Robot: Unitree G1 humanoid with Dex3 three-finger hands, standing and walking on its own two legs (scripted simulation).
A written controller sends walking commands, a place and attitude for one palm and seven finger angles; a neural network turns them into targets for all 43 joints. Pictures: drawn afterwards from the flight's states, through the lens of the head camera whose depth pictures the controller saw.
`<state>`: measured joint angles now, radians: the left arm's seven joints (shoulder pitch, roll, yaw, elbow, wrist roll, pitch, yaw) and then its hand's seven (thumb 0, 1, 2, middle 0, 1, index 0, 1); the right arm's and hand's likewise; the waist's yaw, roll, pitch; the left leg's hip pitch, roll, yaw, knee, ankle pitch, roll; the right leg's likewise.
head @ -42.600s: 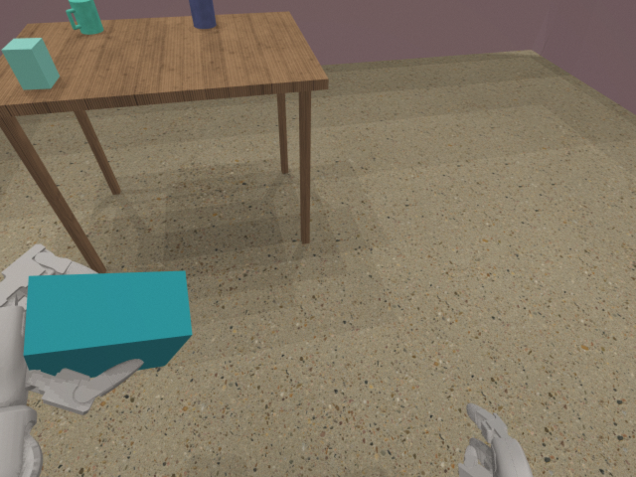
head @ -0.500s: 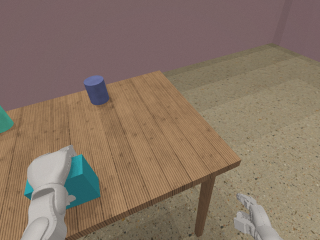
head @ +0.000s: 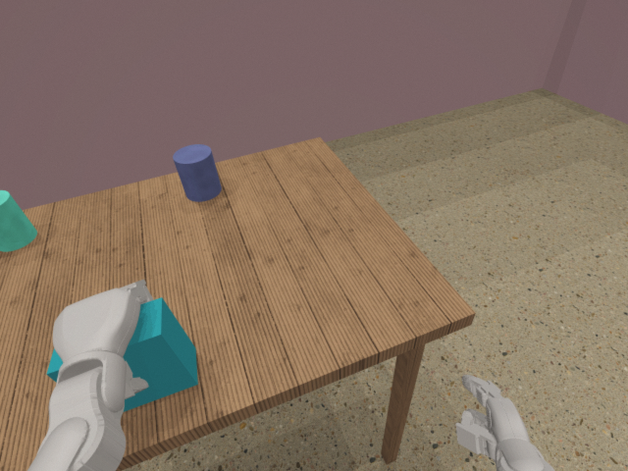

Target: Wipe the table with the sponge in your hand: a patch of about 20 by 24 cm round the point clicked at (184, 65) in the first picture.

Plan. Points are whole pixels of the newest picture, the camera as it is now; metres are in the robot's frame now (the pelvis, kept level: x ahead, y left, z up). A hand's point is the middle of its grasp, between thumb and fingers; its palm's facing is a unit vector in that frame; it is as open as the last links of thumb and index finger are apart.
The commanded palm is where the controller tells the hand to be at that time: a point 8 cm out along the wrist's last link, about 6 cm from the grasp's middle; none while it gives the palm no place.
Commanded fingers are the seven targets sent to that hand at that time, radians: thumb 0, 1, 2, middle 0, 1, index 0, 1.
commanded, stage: lift the sponge slowly off the table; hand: left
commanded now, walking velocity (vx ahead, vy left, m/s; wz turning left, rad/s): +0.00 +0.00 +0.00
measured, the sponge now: (138, 367) +0.22 +0.28 +0.02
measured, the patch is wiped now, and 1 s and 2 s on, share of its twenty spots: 1.00 1.00 1.00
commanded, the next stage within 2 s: bring the sponge back beside the body in 1.52 s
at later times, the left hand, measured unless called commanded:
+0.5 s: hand (116, 330) +0.23 +0.28 +0.11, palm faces +0.09 -0.11 -0.99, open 10.3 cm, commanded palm +0.19 +0.27 +0.17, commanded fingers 0.00 0.10 1.30 -1.20 -1.60 -1.20 -1.60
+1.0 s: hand (110, 310) +0.23 +0.28 +0.14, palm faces +0.11 -0.09 -0.99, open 10.3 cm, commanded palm +0.20 +0.27 +0.21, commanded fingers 0.00 0.10 1.30 -1.20 -1.60 -1.20 -1.60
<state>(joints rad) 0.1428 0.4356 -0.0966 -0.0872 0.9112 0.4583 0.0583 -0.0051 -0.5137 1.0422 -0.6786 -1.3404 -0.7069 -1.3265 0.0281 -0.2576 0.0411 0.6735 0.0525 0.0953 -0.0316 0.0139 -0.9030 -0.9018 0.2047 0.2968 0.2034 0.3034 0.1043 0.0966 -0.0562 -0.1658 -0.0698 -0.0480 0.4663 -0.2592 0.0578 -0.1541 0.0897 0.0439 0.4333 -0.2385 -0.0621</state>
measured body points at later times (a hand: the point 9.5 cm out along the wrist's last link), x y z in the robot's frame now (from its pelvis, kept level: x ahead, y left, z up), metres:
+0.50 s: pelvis -0.01 +0.00 +0.00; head -0.05 -0.04 +0.45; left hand +0.22 +0.28 +0.16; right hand +0.25 -0.19 -0.07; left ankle -0.01 +0.09 -0.74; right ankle +0.00 -0.09 -0.74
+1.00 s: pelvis -0.02 -0.01 +0.00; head -0.05 -0.06 +0.45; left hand +0.22 +0.28 +0.19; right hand +0.24 -0.20 -0.07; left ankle -0.01 +0.09 -0.74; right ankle +0.00 -0.09 -0.74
